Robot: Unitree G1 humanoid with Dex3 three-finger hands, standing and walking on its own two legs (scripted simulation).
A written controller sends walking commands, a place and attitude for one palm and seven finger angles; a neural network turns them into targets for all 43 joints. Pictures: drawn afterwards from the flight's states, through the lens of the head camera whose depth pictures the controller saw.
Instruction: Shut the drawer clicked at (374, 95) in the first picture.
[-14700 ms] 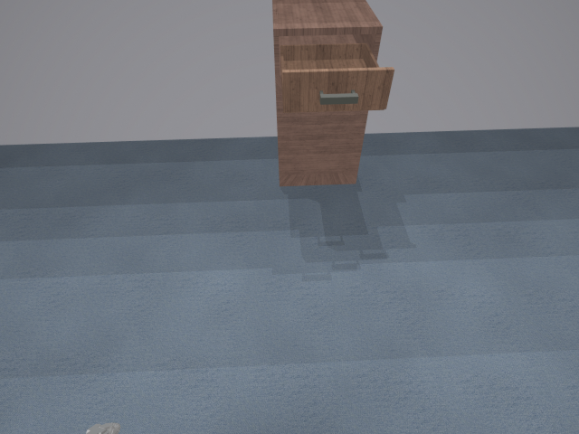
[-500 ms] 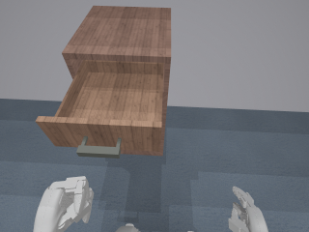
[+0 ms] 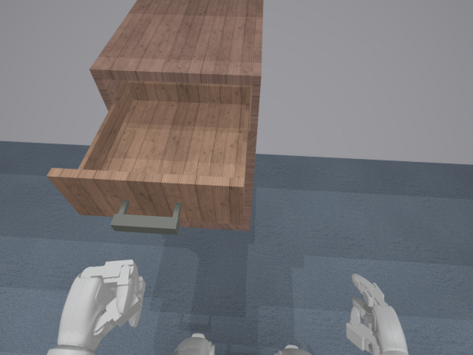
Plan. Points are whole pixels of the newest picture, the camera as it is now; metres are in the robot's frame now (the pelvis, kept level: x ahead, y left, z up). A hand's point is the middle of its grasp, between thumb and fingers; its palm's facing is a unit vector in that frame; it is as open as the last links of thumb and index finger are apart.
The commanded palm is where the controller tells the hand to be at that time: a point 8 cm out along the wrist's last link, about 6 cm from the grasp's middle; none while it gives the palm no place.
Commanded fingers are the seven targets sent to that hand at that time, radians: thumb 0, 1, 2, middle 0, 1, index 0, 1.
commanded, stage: bring the fist close to the handle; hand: left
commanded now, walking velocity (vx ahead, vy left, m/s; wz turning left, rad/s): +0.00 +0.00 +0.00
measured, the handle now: (148, 215) +0.37 +0.20 -0.01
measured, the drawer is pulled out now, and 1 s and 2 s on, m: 0.30 0.30 0.26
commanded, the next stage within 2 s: push the drawer shut in 1.14 s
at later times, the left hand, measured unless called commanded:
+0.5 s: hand (152, 278) +0.24 +0.15 +0.01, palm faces -0.04 -1.00 -0.03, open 3.2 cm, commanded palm +0.23 +0.21 +0.01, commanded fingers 0.00 0.90 0.90 -1.40 -1.60 -1.40 -1.60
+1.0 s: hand (160, 268) +0.26 +0.15 -0.01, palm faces -0.05 -1.00 -0.02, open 3.2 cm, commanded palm +0.25 +0.21 -0.01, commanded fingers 0.00 0.90 0.90 -1.40 -1.60 -1.40 -1.60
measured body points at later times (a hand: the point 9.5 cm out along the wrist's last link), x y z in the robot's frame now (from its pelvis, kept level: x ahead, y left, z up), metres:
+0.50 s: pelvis -0.01 +0.01 -0.03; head +0.07 +0.01 +0.42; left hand +0.23 +0.21 +0.02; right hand +0.17 -0.24 -0.11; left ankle +0.02 +0.13 -0.66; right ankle +0.00 -0.10 -0.66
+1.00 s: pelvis -0.02 +0.01 -0.04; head +0.08 +0.02 +0.40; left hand +0.26 +0.21 -0.01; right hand +0.16 -0.22 -0.14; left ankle +0.02 +0.13 -0.66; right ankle +0.00 -0.10 -0.66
